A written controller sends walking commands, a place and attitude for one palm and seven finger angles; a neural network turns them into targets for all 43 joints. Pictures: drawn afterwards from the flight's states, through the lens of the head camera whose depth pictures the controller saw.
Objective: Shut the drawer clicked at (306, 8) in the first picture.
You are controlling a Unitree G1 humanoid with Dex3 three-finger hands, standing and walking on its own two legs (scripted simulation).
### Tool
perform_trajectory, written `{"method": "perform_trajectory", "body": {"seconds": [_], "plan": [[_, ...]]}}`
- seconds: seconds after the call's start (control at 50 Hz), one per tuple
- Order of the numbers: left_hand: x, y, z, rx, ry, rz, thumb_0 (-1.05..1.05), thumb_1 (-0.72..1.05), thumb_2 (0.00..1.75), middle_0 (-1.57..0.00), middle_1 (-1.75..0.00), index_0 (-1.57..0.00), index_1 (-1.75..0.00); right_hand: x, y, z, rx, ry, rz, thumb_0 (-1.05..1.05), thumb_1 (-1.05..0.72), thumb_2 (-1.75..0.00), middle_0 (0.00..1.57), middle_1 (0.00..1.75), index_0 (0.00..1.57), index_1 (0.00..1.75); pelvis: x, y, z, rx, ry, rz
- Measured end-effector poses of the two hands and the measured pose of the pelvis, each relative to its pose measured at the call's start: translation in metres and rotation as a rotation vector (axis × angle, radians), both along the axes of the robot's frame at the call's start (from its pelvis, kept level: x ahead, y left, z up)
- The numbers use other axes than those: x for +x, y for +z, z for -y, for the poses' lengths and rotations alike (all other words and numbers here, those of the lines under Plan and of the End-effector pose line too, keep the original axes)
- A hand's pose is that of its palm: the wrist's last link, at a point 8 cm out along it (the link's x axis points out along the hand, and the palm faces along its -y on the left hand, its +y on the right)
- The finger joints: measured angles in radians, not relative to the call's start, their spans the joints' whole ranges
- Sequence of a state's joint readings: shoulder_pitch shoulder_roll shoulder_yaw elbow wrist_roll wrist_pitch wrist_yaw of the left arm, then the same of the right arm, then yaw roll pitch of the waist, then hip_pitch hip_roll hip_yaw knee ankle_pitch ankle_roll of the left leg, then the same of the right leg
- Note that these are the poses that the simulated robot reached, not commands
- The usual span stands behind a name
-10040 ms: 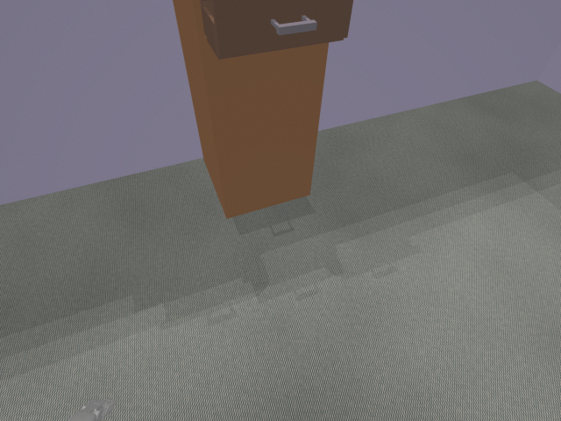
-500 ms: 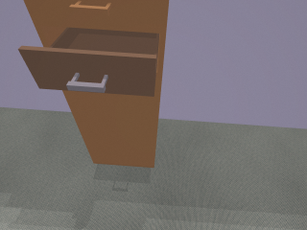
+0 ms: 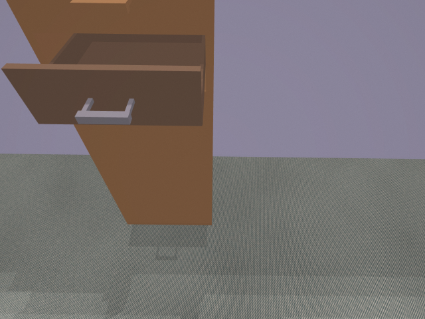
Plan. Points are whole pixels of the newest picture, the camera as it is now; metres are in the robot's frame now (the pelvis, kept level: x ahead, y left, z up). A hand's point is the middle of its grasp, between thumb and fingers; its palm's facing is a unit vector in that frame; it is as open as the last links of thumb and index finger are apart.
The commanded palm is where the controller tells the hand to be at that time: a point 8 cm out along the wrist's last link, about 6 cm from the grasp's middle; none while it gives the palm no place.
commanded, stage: look again from close up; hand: left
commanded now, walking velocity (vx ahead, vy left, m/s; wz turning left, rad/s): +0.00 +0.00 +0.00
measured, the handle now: (107, 110) +0.48 +0.25 +0.13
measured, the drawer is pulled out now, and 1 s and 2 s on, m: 0.15 0.15 0.15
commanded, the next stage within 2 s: shuffle to correct the standing spot in 0.40 s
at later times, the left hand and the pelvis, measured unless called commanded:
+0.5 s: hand out of the picture +0.01 +0.21 -0.16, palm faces +0.00 -0.97 -0.24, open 7.3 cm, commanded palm none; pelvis -0.03 +0.01 +0.00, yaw +0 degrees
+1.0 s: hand out of the picture +0.00 +0.21 -0.17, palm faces -0.02 -0.99 -0.14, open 7.4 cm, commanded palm none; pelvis +0.03 +0.05 +0.00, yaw -3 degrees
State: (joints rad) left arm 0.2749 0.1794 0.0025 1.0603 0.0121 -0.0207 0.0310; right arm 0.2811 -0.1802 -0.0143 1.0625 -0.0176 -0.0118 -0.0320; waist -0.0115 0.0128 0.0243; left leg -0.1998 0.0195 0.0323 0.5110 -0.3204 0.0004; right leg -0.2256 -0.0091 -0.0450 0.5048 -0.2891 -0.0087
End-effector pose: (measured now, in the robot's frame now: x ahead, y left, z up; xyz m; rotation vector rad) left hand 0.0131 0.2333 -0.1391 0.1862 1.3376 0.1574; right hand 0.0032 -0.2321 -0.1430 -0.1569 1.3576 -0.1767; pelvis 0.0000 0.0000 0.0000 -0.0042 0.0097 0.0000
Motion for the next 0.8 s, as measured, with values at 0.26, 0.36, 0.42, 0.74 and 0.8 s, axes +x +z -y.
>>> {"method": "perform_trajectory", "body": {"seconds": [0.26,0.36,0.42,0.74,0.8], "plan": [[0.023,0.01,-0.028,0.044,-0.021,0.132,0.0,0.91,0.89,-0.2,-0.3,-0.2,-0.3,0.042,0.013,0.016,-0.054,0.054,0.165,0.01,-0.91,-0.9,0.2,0.3,0.2,0.3,-0.015,0.0,-0.007,0.001,-0.003,0.044],[0.016,0.013,-0.028,0.039,-0.029,0.13,0.0,0.91,0.89,-0.2,-0.3,-0.2,-0.3,0.039,0.014,0.008,-0.035,0.068,0.173,0.0,-0.91,-0.9,0.2,0.3,0.2,0.3,-0.023,0.003,-0.01,0.002,-0.005,0.05],[0.006,0.012,-0.026,0.032,-0.029,0.111,0.0,0.91,0.89,-0.2,-0.3,-0.2,-0.3,0.029,0.012,0.002,-0.018,0.069,0.154,0.0,-0.9,-0.9,0.2,0.3,0.2,0.3,-0.028,0.004,-0.011,0.003,-0.006,0.05],[-0.068,-0.004,-0.008,-0.048,0.042,-0.091,0.0,0.91,0.89,-0.2,-0.3,-0.2,-0.3,-0.058,0.0,-0.022,0.026,-0.003,-0.107,0.0,-0.9,-0.9,0.2,0.3,0.2,0.3,-0.025,0.001,-0.02,-0.008,-0.009,0.029],[-0.076,-0.01,-0.01,-0.065,0.069,-0.127,0.0,0.91,0.89,-0.2,-0.3,-0.2,-0.3,-0.066,0.0,-0.027,0.01,-0.015,-0.143,0.0,-0.9,-0.9,0.2,0.3,0.2,0.3,-0.017,-0.003,-0.027,-0.016,-0.005,0.028]]}}
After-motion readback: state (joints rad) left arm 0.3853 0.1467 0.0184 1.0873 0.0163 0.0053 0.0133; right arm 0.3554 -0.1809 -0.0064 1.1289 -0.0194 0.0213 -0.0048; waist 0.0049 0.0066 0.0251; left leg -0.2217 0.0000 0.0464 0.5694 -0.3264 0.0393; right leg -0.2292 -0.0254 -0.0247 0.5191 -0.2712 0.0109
